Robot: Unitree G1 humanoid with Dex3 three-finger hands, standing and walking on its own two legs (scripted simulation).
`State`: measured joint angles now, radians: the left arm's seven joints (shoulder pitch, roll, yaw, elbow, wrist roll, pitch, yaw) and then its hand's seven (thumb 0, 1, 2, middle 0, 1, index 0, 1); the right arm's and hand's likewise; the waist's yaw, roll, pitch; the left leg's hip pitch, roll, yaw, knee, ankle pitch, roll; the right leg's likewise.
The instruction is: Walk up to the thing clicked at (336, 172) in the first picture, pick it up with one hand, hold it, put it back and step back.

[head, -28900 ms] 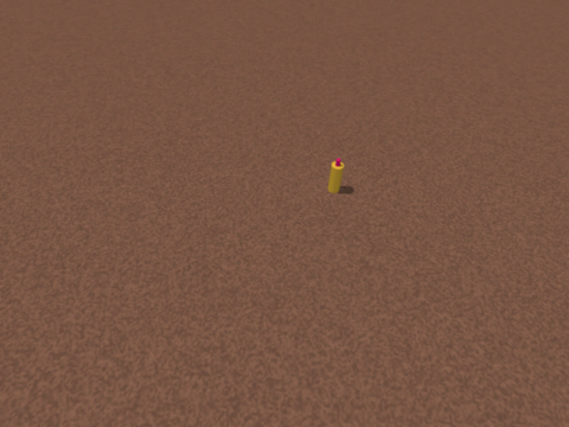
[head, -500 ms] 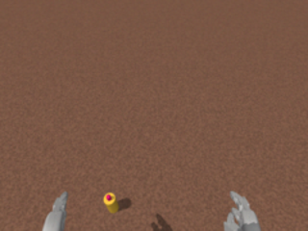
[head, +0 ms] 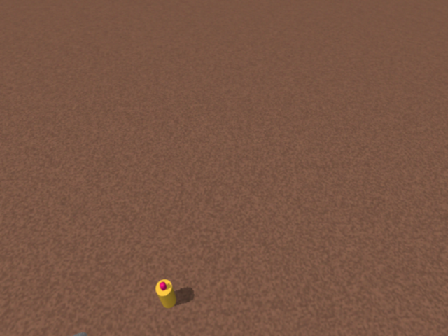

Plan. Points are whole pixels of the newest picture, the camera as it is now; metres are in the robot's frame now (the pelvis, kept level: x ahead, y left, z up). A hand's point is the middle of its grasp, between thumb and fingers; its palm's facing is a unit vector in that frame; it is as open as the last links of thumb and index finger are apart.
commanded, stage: stand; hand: left
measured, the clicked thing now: (165, 292) +0.40 +0.21 -0.65
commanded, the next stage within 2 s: step back in 1.92 s
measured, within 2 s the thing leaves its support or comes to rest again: neither
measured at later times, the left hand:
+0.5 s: hand out of the picture +0.04 +0.25 -0.13, palm faces +0.00 -0.94 -0.34, open 7.4 cm
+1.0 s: hand out of the picture +0.05 +0.25 -0.13, palm faces -0.02 -0.94 -0.34, open 7.4 cm
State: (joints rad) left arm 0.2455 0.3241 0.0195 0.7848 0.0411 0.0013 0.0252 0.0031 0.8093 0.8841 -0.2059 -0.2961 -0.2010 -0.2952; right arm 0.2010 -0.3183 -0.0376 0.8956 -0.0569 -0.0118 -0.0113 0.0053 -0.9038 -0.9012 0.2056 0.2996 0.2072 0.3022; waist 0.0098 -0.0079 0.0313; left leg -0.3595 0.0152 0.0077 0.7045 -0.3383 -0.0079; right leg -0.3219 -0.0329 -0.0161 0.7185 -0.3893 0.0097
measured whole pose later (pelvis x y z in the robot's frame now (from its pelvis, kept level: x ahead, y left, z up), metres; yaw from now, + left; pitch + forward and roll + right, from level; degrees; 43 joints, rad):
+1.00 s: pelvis +0.00 +0.00 +0.03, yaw +0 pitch -3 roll +0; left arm 0.12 0.32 0.00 1.17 0.02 -0.02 0.01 0.00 0.91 0.90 -0.21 -0.30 -0.20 -0.30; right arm 0.12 -0.33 -0.01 1.16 -0.02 0.00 0.00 0.00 -0.91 -0.90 0.21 0.30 0.21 0.30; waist 0.00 0.01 0.06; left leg -0.14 0.02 0.01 0.35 -0.16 -0.01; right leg -0.10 -0.02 -0.02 0.35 -0.20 0.02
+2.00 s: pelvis +0.00 +0.00 +0.03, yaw +0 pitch -2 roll +0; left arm 0.11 0.34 0.03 1.11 0.00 -0.01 0.01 0.00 0.91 0.90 -0.21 -0.30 -0.20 -0.30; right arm 0.09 -0.35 -0.02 1.12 -0.01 0.01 0.01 0.00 -0.90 -0.90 0.21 0.30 0.21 0.30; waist -0.01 0.00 0.09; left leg -0.18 0.02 0.02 0.39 -0.18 -0.01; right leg -0.14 -0.02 -0.01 0.39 -0.21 0.01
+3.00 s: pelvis -0.18 +0.03 +0.01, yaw -4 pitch -3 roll +1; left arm 0.16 0.35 0.06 0.84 0.03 0.02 0.01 0.00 0.91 0.90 -0.21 -0.30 -0.20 -0.30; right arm 0.09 -0.37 -0.04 0.87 0.00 0.06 -0.02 0.00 -0.90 -0.90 0.21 0.30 0.21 0.30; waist 0.02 0.02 0.19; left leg -0.40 -0.09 -0.08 1.05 -0.55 0.01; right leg -0.28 0.05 0.07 0.63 -0.30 -0.04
